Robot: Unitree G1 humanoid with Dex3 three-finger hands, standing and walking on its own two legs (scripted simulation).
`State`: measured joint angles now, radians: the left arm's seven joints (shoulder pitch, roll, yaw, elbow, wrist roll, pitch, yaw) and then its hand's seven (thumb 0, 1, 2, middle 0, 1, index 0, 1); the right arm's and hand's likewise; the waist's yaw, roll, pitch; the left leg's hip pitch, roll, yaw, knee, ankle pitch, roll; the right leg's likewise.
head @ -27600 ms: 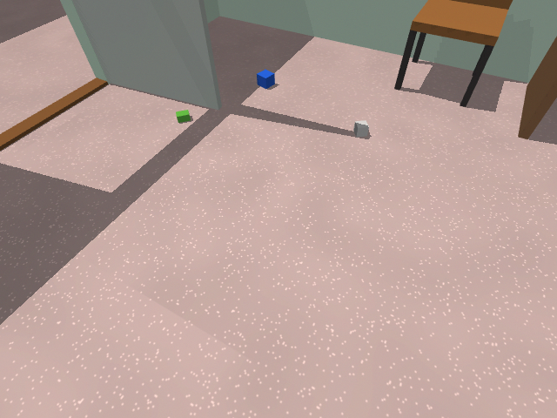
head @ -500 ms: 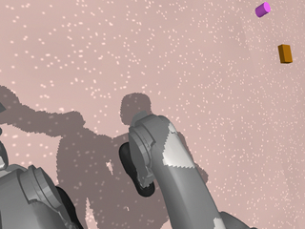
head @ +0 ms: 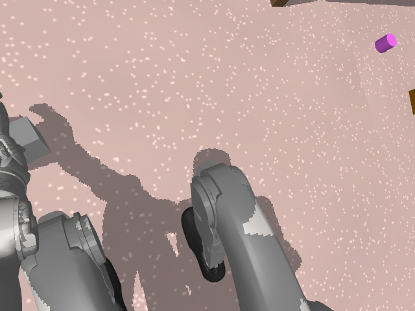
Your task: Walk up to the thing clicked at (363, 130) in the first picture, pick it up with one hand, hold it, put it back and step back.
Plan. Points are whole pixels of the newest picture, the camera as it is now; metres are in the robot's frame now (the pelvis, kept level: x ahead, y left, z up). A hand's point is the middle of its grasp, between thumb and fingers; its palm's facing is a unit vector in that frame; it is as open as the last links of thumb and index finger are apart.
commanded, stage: withdraw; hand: left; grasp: from above
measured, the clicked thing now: (23, 141) +0.48 +0.25 -0.29
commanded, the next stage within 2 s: home in 0.62 s
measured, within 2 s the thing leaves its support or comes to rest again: rests again in 0.06 s
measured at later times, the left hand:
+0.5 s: hand out of the picture +0.41 +0.27 -0.14, palm faces -0.46 -0.06 -0.89, open 11.9 cm
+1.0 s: hand out of the picture +0.43 +0.26 -0.06, palm faces -0.40 -0.25 -0.88, open 10.6 cm
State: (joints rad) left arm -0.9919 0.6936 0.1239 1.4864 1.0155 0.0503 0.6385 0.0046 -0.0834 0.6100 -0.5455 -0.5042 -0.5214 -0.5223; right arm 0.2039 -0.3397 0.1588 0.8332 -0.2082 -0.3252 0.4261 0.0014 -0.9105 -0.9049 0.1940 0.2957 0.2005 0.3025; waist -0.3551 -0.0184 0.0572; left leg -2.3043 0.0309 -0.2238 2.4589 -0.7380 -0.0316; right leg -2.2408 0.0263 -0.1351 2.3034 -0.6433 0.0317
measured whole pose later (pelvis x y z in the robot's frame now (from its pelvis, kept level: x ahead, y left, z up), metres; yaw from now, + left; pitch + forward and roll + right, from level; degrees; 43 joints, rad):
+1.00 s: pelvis +0.01 +0.00 +0.08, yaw +7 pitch +37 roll -4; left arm -0.80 0.47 -0.01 1.08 0.94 0.03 0.22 0.00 0.18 0.89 -0.26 -0.55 -0.25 -0.55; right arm 0.24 -0.27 -0.01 0.70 -0.06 0.01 0.13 0.00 -0.89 -0.89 0.20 0.30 0.21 0.30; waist -0.17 0.09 -0.15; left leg -2.11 0.03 -0.09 2.18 -0.71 -0.01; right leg -2.09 -0.01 -0.03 2.12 -0.67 0.02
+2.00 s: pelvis +0.08 +0.02 +0.39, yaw +12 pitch +12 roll -3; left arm 0.50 0.22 0.04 -0.12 -0.07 0.44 0.06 0.01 0.91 0.90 -0.20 -0.31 -0.20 -0.30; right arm 0.32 -0.22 0.03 0.51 0.02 -0.17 -0.18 0.01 -0.90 -0.90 0.20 0.30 0.21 0.30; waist -0.06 0.05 -0.18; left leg -0.72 0.03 -0.05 1.01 -0.50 -0.01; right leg -0.68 -0.01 -0.05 0.94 -0.46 0.02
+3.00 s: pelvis +0.07 +0.01 +0.39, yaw +13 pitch +10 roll -2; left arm 0.49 0.23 0.03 -0.11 -0.06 0.45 0.02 0.01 0.91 0.90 -0.20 -0.31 -0.20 -0.30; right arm 0.28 -0.22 0.03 0.54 0.00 -0.25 -0.19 0.01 -0.90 -0.90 0.20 0.30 0.21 0.30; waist -0.04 0.04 -0.15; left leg -0.69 0.03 -0.06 1.00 -0.48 -0.02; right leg -0.65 -0.01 -0.06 0.94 -0.46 0.01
